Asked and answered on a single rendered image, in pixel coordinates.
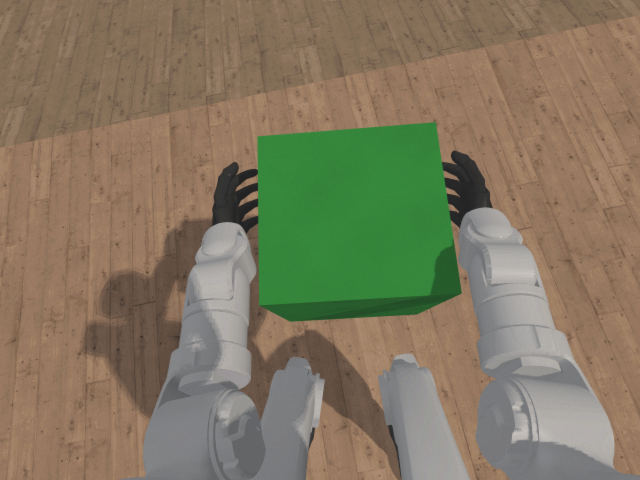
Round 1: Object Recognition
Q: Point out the right robot upper arm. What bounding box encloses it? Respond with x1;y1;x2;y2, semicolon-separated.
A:
475;376;640;480

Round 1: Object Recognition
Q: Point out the carton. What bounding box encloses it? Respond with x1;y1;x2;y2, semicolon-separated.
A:
257;122;462;322

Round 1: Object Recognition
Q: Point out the left robot upper arm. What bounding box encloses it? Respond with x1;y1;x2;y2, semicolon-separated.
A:
119;388;266;480

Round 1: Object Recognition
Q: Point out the robot right hand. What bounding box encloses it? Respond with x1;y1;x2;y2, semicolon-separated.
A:
442;151;493;229

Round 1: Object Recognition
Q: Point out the robot left forearm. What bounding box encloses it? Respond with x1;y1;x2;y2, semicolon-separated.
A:
143;222;257;468

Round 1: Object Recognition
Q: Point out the right robot thigh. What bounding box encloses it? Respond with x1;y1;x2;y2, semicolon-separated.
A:
378;363;470;480

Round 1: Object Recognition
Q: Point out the right robot foot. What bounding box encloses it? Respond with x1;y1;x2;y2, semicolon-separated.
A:
388;425;402;479

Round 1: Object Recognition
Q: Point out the robot left hand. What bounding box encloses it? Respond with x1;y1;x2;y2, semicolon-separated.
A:
212;162;258;234

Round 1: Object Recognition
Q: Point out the robot right forearm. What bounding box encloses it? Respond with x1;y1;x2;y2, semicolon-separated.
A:
458;208;615;458

